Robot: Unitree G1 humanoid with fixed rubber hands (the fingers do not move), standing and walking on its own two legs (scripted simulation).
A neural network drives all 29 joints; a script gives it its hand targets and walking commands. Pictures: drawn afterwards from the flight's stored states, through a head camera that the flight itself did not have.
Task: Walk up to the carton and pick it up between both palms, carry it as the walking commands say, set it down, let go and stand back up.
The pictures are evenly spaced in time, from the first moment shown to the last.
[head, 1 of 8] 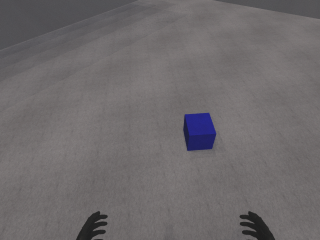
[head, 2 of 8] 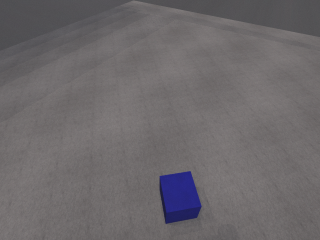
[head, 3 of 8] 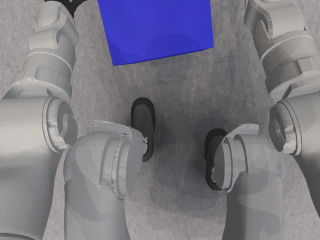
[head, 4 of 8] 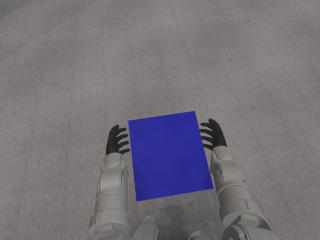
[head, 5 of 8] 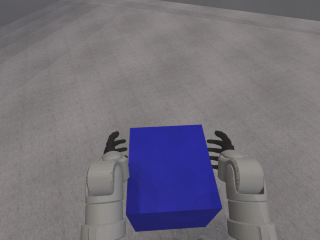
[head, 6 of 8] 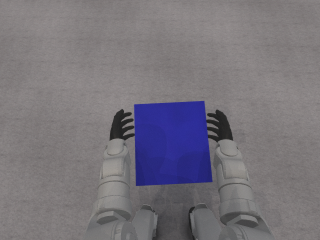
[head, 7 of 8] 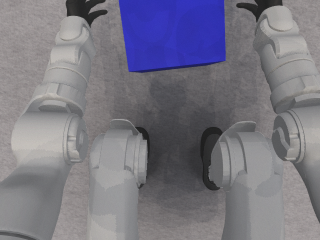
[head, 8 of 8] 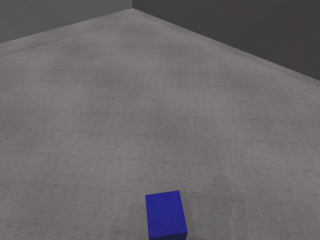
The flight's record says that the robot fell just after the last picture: no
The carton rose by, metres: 0.68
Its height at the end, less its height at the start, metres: +0.00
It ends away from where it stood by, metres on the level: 0.31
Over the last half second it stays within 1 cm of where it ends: yes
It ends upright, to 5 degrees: yes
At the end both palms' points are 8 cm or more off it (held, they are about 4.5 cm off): yes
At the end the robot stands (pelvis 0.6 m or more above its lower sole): yes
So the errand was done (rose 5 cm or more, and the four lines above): yes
